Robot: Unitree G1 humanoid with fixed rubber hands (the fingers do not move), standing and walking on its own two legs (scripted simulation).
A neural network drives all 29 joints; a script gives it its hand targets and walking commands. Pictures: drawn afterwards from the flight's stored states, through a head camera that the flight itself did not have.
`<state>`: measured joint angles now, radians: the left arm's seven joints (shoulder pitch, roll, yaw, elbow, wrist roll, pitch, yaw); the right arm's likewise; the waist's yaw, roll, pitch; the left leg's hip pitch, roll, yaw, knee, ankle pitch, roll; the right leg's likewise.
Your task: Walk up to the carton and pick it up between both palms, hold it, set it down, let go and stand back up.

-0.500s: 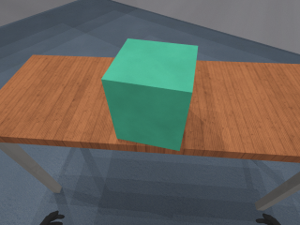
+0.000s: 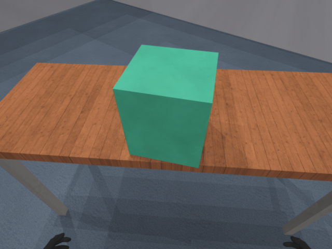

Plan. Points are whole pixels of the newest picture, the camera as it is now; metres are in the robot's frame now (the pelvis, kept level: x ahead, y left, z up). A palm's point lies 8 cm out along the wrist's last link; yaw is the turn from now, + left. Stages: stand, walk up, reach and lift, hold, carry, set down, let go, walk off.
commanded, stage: walk up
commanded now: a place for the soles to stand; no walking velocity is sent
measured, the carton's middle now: (170, 107) +0.48 +0.01 +0.08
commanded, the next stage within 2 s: none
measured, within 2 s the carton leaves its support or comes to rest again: neither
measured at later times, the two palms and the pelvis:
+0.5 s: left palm out of the picture +0.12 +0.30 -0.07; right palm out of the picture +0.12 -0.30 -0.08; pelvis +0.00 +0.00 +0.00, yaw +0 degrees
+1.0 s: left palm out of the picture +0.12 +0.30 -0.07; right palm out of the picture +0.12 -0.30 -0.08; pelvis +0.00 +0.00 +0.00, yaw +0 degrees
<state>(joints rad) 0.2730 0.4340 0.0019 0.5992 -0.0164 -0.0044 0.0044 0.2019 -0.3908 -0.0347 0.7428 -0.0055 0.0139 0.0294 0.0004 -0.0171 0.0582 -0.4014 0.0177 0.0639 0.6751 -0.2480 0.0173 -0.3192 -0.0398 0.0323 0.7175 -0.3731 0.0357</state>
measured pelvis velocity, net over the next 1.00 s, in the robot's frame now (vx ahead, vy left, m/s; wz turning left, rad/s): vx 0.00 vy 0.00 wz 0.00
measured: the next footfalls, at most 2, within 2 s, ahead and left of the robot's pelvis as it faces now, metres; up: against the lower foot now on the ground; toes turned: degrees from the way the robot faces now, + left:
none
